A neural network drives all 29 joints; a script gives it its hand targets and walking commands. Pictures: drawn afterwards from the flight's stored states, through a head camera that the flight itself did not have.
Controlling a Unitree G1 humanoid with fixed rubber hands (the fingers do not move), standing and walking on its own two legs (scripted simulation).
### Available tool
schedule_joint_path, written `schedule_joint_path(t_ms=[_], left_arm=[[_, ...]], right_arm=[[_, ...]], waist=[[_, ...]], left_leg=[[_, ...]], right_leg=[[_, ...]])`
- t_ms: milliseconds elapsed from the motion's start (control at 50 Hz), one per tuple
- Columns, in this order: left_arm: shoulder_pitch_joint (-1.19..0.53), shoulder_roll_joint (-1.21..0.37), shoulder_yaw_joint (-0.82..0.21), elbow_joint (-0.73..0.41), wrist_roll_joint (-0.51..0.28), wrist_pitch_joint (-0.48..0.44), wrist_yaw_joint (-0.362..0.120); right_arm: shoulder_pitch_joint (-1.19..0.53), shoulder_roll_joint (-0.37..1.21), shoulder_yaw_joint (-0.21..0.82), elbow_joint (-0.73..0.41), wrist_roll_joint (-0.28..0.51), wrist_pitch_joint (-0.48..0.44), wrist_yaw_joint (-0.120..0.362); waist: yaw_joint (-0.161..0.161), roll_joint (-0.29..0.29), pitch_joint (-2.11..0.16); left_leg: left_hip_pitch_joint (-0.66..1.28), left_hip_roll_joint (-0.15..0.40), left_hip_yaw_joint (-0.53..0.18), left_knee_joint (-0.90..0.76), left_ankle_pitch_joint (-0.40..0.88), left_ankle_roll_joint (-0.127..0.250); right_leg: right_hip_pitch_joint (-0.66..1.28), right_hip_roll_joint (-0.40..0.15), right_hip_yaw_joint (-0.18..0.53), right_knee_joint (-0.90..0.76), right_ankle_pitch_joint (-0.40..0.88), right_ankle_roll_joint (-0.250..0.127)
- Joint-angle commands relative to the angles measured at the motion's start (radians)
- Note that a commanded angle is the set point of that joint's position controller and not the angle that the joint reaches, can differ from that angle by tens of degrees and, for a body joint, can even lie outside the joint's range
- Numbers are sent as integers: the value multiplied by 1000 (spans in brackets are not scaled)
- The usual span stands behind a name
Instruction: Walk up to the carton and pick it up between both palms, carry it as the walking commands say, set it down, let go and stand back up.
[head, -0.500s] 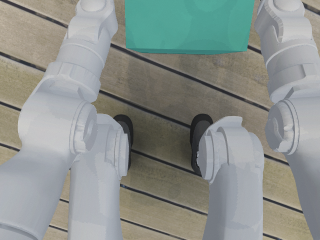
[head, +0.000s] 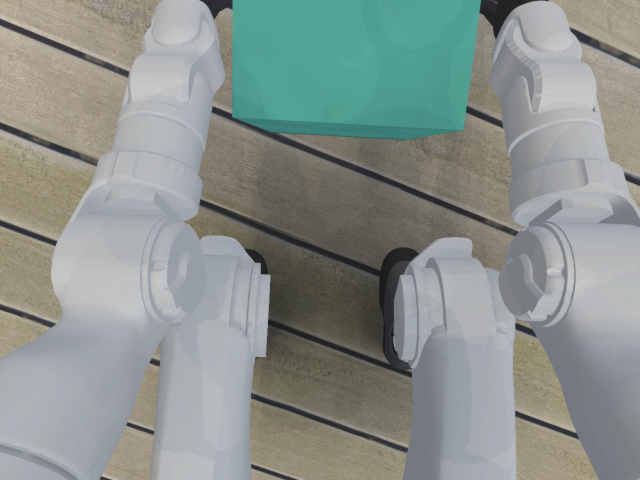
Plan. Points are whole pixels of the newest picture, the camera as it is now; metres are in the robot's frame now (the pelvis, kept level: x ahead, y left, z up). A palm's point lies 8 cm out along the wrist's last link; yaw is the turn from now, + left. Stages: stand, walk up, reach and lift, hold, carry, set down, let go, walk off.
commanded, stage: reach and lift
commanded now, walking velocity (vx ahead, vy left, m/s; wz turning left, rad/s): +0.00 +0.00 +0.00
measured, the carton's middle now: (348, 34) +0.53 -0.03 -0.24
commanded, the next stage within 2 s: none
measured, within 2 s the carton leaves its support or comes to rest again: leaves its support in 0.12 s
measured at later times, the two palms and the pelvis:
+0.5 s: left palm out of the picture +0.54 +0.10 -0.11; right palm out of the picture +0.53 -0.19 -0.10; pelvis +0.00 +0.00 +0.02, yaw -1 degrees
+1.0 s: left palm out of the picture +0.53 +0.10 -0.05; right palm out of the picture +0.53 -0.19 -0.05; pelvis +0.00 +0.00 +0.06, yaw -1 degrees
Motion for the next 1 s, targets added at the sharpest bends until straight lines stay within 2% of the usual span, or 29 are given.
schedule_joint_path(t_ms=[0, 140, 280, 420, 640, 840, 980], left_arm=[[-534, -911, -335, -130, -91, -20, -247], [-604, -961, -425, -225, -148, -15, -219], [-635, -973, -411, -267, -109, 15, -205], [-627, -1004, -366, -272, -53, 50, -217], [-586, -1050, -353, -284, -22, 87, -245], [-536, -1070, -366, -316, -14, 100, -257], [-506, -1108, -398, -343, -23, 113, -258]], right_arm=[[-526, 865, 300, -157, 55, -10, 261], [-574, 916, 369, -258, 98, 4, 249], [-547, 983, 346, -207, 79, 47, 261], [-512, 1052, 305, -170, 27, 85, 280], [-494, 1111, 316, -223, -13, 115, 261], [-451, 1157, 340, -258, -20, 126, 245], [-423, 1181, 360, -283, -19, 136, 240]], waist=[[-38, -6, -1119], [-55, -9, -1356], [-35, -6, -1389], [-15, -25, -1381], [-9, -70, -1435], [17, -90, -1505], [20, -87, -1546]], left_leg=[[477, -62, 170, -138, 352, 58], [587, -69, 174, -143, 415, 54], [612, -72, 189, -188, 342, 54], [593, -76, 192, -240, 291, 56], [550, -84, 204, -297, 295, 55], [573, -83, 206, -343, 339, 55], [627, -84, 204, -387, 358, 53]], right_leg=[[551, 75, -130, -170, 386, -40], [660, 75, -153, -171, 457, -30], [650, 82, -165, -207, 369, -24], [629, 92, -168, -254, 313, -25], [733, 105, -157, -323, 373, -16], [815, 114, -148, -368, 439, -7], [838, 119, -152, -408, 444, -1]])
